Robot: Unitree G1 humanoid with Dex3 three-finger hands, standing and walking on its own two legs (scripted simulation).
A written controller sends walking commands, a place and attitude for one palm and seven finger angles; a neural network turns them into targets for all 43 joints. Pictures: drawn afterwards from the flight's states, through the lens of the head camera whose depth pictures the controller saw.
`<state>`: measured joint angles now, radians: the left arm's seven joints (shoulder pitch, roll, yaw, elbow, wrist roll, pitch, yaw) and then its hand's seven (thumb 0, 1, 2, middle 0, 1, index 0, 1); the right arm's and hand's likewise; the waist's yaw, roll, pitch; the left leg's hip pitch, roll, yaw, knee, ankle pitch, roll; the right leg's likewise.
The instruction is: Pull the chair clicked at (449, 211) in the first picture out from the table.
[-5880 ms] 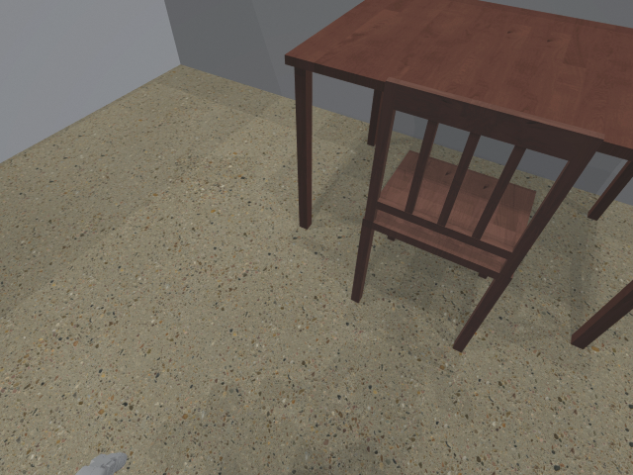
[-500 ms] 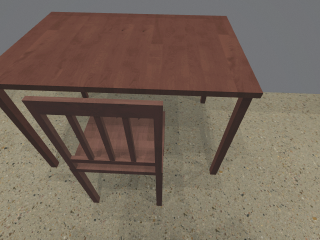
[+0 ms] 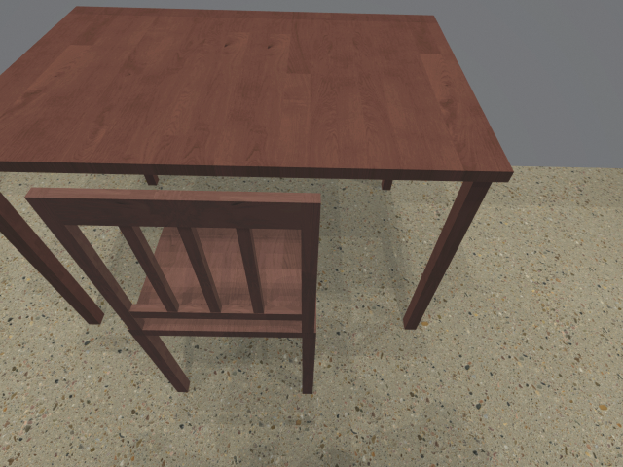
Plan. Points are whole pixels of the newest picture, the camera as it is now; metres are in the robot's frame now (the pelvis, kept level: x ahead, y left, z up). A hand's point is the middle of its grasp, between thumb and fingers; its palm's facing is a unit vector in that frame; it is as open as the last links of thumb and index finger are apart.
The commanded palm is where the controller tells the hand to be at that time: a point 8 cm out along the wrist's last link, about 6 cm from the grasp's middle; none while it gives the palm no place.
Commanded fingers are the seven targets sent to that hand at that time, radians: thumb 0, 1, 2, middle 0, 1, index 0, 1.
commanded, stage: look again from close up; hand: left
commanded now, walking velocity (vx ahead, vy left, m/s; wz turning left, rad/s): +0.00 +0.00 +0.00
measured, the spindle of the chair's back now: (203, 272) +0.44 +0.23 -0.10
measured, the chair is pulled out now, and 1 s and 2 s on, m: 0.00 0.00 0.00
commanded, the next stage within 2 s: raise the hand toward the chair's back in 0.76 s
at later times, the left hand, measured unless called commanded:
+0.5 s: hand out of the picture -0.04 +0.23 -0.17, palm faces -0.01 -0.97 -0.22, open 7.4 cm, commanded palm none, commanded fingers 0.00 0.90 0.90 -0.20 -0.30 -0.20 -0.30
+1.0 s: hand out of the picture +0.10 +0.22 -0.08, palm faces +0.24 -0.95 -0.22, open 7.4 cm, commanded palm +0.08 +0.26 -0.06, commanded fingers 0.00 0.71 0.82 -0.18 -0.27 -0.18 -0.27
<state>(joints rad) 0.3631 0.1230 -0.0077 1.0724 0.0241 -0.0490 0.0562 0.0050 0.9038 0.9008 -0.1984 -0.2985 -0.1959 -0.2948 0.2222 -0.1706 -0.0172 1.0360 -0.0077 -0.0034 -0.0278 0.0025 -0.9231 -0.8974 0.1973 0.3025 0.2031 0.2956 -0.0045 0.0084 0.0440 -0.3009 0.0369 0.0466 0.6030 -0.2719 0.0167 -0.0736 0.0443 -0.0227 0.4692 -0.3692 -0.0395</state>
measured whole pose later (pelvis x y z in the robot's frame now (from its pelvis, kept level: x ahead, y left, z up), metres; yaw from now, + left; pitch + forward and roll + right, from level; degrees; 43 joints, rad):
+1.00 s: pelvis -0.03 +0.02 -0.01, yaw +2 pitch +1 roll +1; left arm 0.50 0.21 0.02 0.25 -0.12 -0.02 0.13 0.04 0.93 0.89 -0.20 -0.29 -0.19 -0.29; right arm 0.32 -0.18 0.01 0.85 0.04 -0.21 -0.05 0.01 -0.91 -0.90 0.20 0.30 0.21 0.30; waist -0.02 -0.03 -0.02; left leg -0.36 -0.06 0.06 0.53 -0.20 0.05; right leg -0.23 -0.04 -0.03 0.62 -0.41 -0.02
